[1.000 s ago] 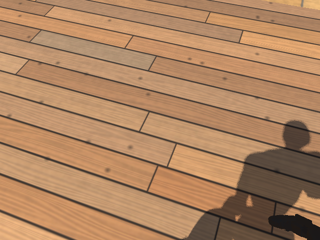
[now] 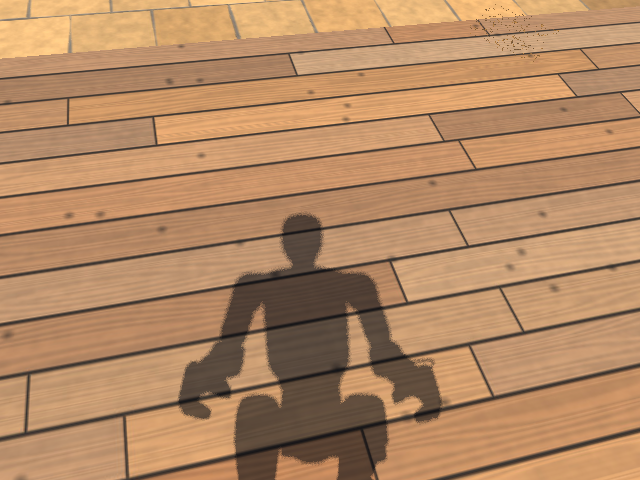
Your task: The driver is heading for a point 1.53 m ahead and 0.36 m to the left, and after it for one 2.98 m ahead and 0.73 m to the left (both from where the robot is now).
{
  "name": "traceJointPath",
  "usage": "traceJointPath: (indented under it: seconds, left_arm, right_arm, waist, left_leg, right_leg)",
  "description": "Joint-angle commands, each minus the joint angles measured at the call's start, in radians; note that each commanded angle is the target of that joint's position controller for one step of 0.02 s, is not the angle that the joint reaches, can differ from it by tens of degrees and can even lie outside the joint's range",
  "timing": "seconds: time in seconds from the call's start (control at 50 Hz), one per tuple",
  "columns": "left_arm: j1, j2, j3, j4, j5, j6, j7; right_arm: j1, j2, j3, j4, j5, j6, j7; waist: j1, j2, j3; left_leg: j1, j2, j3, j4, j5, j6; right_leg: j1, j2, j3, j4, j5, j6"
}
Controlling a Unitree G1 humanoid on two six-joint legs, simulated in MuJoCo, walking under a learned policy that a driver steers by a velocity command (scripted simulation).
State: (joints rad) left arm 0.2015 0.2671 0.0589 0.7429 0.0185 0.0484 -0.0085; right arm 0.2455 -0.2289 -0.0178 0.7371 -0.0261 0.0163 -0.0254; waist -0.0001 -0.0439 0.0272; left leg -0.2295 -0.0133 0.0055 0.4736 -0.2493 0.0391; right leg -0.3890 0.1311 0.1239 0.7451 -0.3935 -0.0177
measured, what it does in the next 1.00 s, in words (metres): steps on the spot: right foot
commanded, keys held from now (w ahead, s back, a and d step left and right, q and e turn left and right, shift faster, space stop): no key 1.00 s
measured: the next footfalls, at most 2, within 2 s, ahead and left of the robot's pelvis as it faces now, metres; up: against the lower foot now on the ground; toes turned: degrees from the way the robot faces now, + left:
right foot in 0.18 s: +0.01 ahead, -0.11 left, +0.00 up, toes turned +4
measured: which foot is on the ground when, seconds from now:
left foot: down 0.00-1.00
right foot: up 0.00-0.16, down 0.18-1.00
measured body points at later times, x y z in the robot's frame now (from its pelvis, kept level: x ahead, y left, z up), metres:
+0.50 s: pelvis -0.01 -0.01 +0.00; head -0.01 -0.01 +0.45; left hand +0.07 +0.25 -0.13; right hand +0.06 -0.27 -0.13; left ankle +0.00 +0.10 -0.74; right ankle -0.03 -0.12 -0.74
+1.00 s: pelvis -0.01 -0.01 +0.00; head -0.01 -0.01 +0.45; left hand +0.00 +0.23 -0.15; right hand -0.01 -0.25 -0.15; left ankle +0.00 +0.10 -0.74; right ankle -0.03 -0.12 -0.74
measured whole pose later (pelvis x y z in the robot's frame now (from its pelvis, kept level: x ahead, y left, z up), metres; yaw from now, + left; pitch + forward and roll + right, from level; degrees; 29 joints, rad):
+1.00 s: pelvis -0.01 -0.01 +0.00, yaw +0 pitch -2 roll +0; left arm 0.25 0.19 -0.01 1.14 0.01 0.00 0.04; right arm 0.25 -0.18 0.00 1.12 -0.01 0.01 -0.03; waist -0.01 0.00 0.03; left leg -0.17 -0.01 0.00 0.39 -0.19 0.01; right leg -0.11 0.05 0.06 0.37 -0.23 -0.03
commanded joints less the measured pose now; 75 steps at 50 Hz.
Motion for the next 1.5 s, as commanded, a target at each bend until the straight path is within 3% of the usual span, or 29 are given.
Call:
traceJointPath:
  seconds: [0.02, 0.1, 0.14, 0.16, 0.18, 0.2, 0.22, 0.24, 0.26, 0.3, 0.42, 0.8, 1.08, 1.5]
  left_arm:
    - [0.054, 0.089, 0.025, -0.026, 0.0, -0.007, -0.004]
    - [-0.003, 0.043, -0.004, -0.015, -0.014, -0.004, 0.007]
    - [0.021, 0.04, -0.011, 0.01, -0.02, -0.007, 0.016]
    - [0.024, 0.054, -0.011, 0.02, -0.014, -0.014, 0.021]
    - [0.022, 0.09, -0.008, 0.023, -0.001, -0.023, 0.028]
    - [-0.004, 0.144, 0.002, 0.029, 0.002, -0.03, 0.031]
    - [-0.021, 0.103, -0.006, 0.044, -0.01, -0.033, 0.027]
    - [-0.029, 0.076, -0.014, 0.048, -0.009, -0.038, 0.025]
    - [-0.023, 0.073, -0.018, 0.061, -0.007, -0.041, 0.028]
    - [-0.003, 0.083, -0.019, 0.094, -0.008, -0.044, 0.037]
    - [0.001, 0.082, -0.026, 0.165, -0.008, -0.049, 0.041]
    - [0.06, 0.039, -0.051, 0.34, -0.01, -0.055, 0.049]
    - [0.113, -0.002, -0.062, 0.394, -0.01, -0.056, 0.053]
    - [0.164, -0.041, -0.064, 0.418, -0.01, -0.057, 0.059]
  right_arm:
    - [-0.102, -0.127, -0.026, -0.07, 0.007, -0.027, -0.004]
    - [-0.006, -0.139, -0.032, -0.022, 0.01, -0.021, 0.002]
    - [-0.003, -0.152, -0.039, -0.003, 0.015, -0.012, 0.003]
    - [0.0, -0.147, -0.039, 0.002, 0.016, -0.012, 0.003]
    - [0.009, -0.133, -0.036, -0.002, 0.015, -0.017, 0.006]
    - [0.032, -0.117, -0.033, -0.009, 0.02, -0.024, 0.013]
    - [0.011, -0.105, -0.028, 0.013, 0.019, -0.021, 0.012]
    - [-0.023, -0.118, -0.031, 0.023, 0.013, -0.017, 0.009]
    - [-0.038, -0.121, -0.033, 0.031, 0.012, -0.014, 0.009]
    - [-0.035, -0.124, -0.036, 0.049, 0.011, -0.011, 0.011]
    - [-0.021, -0.11, -0.031, 0.134, 0.013, -0.012, 0.009]
    - [0.03, -0.074, -0.006, 0.332, 0.014, -0.012, -0.003]
    - [0.064, -0.035, 0.008, 0.389, 0.015, -0.015, -0.011]
    - [0.104, -0.001, 0.012, 0.415, 0.015, -0.018, -0.018]
  waist:
    - [0.046, 0.203, -0.018]
    - [-0.018, 0.213, -0.069]
    - [0.0, 0.208, -0.077]
    - [0.002, 0.188, -0.078]
    - [-0.011, 0.141, -0.101]
    - [-0.055, 0.028, -0.087]
    - [-0.034, -0.015, -0.074]
    - [-0.015, -0.007, -0.035]
    - [-0.009, -0.01, -0.029]
    - [-0.01, -0.022, -0.013]
    - [-0.012, 0.021, 0.012]
    - [-0.011, 0.041, 0.03]
    - [-0.009, 0.045, 0.038]
    - [-0.007, 0.045, 0.047]
  left_leg:
    - [0.02, 0.207, -0.185, -0.187, 0.339, 0.135]
    - [0.173, 0.197, -0.161, -0.086, 0.563, 0.14]
    - [0.171, 0.181, -0.158, -0.046, 0.584, 0.111]
    - [0.127, 0.177, -0.165, -0.044, 0.538, 0.077]
    - [0.067, 0.167, -0.167, -0.05, 0.434, 0.042]
    - [0.023, 0.107, -0.119, -0.072, 0.302, 0.018]
    - [0.069, 0.074, -0.087, -0.114, 0.157, 0.006]
    - [0.078, 0.069, -0.084, -0.108, 0.134, 0.0]
    - [0.094, 0.074, -0.085, -0.106, 0.15, 0.002]
    - [0.101, 0.084, -0.09, -0.103, 0.189, 0.008]
    - [0.095, 0.086, -0.096, -0.136, 0.143, 0.001]
    - [0.089, 0.094, -0.1, -0.151, 0.112, -0.002]
    - [0.077, 0.094, -0.099, -0.142, 0.127, 0.0]
    - [0.072, 0.093, -0.098, -0.132, 0.148, 0.005]
  right_leg:
    - [0.027, -0.036, -0.009, 0.103, -0.025, 0.026]
    - [0.09, -0.066, -0.092, -0.153, -0.044, 0.042]
    - [0.19, -0.07, -0.112, -0.366, 0.127, 0.029]
    - [0.27, -0.099, -0.072, -0.449, 0.254, 0.018]
    - [0.356, -0.163, 0.001, -0.442, 0.335, 0.006]
    - [0.358, -0.227, 0.058, -0.363, 0.496, -0.024]
    - [0.284, -0.227, 0.051, -0.353, 0.445, -0.045]
    - [0.248, -0.216, 0.049, -0.368, 0.388, -0.039]
    - [0.231, -0.208, 0.046, -0.383, 0.351, -0.031]
    - [0.218, -0.199, 0.043, -0.398, 0.334, -0.027]
    - [0.216, -0.202, 0.047, -0.427, 0.282, -0.033]
    - [0.201, -0.194, 0.033, -0.456, 0.244, -0.04]
    - [0.199, -0.191, 0.021, -0.441, 0.269, -0.038]
    - [0.201, -0.192, 0.011, -0.424, 0.289, -0.034]
Keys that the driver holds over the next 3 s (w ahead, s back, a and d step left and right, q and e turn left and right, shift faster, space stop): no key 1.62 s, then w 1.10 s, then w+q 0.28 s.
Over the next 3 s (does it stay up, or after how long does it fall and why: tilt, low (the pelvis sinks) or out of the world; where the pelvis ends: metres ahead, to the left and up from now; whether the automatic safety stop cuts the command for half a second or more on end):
stays up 0.63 -0.07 0.00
